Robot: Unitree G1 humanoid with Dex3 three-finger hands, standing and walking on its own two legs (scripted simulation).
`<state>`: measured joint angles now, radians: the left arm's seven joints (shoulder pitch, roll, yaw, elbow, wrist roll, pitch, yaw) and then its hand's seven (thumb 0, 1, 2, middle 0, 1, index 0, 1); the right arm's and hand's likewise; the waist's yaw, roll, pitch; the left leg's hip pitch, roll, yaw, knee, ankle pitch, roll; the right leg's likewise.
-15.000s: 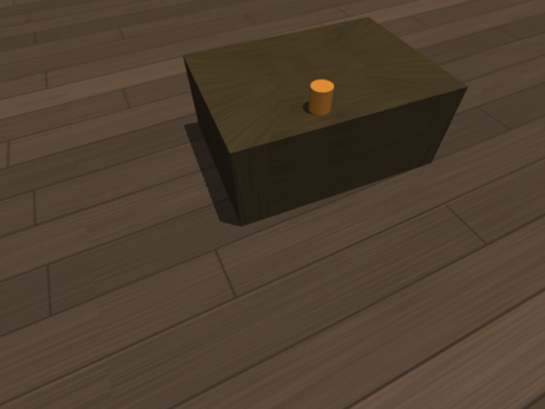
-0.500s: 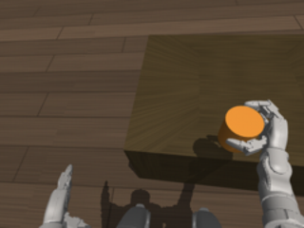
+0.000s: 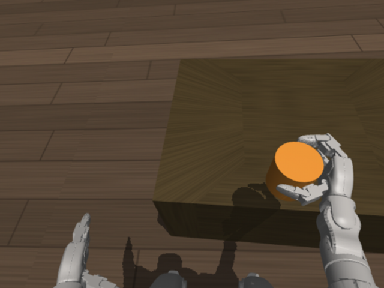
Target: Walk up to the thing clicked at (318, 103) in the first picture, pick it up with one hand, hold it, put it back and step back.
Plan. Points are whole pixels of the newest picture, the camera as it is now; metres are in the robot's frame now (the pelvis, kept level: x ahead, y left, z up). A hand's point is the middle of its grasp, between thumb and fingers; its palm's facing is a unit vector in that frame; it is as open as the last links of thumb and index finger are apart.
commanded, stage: lift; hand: right
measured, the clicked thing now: (291, 172) +0.35 -0.16 +0.01
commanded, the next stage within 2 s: hold in 0.10 s
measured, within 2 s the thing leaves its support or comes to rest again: neither
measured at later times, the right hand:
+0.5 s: hand (308, 171) +0.33 -0.18 +0.06, palm faces +0.17 +0.99 +0.01, open 12.0 cm
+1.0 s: hand (304, 168) +0.33 -0.17 +0.07, palm faces +0.17 +0.99 +0.01, open 12.0 cm
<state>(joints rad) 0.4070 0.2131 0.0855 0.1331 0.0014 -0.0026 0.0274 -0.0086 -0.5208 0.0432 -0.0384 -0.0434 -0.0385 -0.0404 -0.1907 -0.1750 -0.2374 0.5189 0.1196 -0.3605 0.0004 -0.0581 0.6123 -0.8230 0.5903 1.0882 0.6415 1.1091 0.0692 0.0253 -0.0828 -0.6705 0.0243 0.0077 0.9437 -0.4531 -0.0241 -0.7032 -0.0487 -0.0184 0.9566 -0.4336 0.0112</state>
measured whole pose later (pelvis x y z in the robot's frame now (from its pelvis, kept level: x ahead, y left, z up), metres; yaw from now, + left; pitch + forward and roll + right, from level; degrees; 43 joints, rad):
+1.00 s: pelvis +0.00 +0.01 +0.02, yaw +0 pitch +6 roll +0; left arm 0.36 0.21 0.09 0.29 -0.01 -0.04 0.05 -0.01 -0.50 0.04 -0.04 -0.05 -0.05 -0.04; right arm -0.12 -0.16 -0.18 0.43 0.15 -0.30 0.00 -0.06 0.61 -0.82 0.59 1.09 0.64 1.11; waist 0.05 0.01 -0.05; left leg -0.51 0.03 0.01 0.81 -0.40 -0.02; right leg -0.54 -0.04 -0.02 0.81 -0.37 0.02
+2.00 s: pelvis -0.01 +0.00 +0.02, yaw +0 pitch +6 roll +0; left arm 0.34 0.21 0.09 0.34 0.00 -0.07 0.05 -0.01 -0.51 0.04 -0.05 -0.05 -0.05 -0.04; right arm -0.12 -0.16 -0.18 0.47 0.14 -0.35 0.00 -0.05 0.61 -0.83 0.59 1.10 0.64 1.11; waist 0.05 0.02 -0.05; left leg -0.52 0.03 0.01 0.80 -0.38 -0.03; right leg -0.55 -0.04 -0.02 0.81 -0.36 0.01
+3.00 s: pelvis +0.00 +0.00 +0.02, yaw +0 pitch +6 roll +0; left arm 0.33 0.21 0.10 0.34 -0.01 -0.06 0.05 -0.01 -0.50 0.04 -0.05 -0.06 -0.06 -0.04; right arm -0.11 -0.16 -0.19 0.47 0.15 -0.34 0.00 -0.05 0.61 -0.82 0.59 1.09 0.65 1.10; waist 0.04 0.01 -0.05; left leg -0.51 0.03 0.01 0.80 -0.39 -0.02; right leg -0.53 -0.04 -0.02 0.80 -0.37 0.01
